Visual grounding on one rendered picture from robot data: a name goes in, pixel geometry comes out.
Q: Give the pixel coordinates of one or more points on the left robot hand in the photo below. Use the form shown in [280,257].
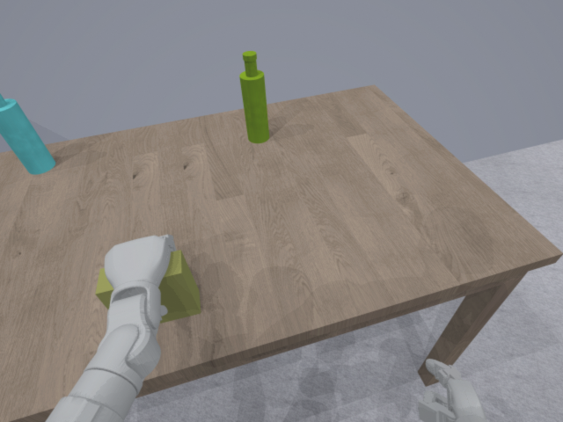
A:
[144,259]

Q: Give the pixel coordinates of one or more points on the table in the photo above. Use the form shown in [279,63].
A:
[349,215]

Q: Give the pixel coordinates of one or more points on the sponge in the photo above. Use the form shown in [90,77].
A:
[179,292]

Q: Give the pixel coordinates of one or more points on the robot left forearm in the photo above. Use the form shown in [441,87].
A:
[126,355]

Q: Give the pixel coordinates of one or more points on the right robot hand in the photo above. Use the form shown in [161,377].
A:
[461,400]

